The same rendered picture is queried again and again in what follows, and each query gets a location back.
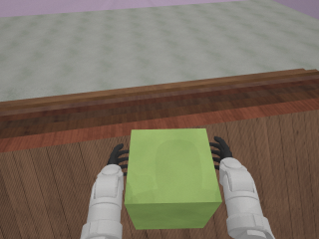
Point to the carton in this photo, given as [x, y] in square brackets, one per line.
[171, 179]

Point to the left robot forearm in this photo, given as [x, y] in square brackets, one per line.
[104, 215]

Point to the right robot forearm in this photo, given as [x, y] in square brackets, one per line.
[245, 218]

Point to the robot left hand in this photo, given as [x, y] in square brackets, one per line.
[114, 157]

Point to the robot right hand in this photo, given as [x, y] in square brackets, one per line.
[223, 152]

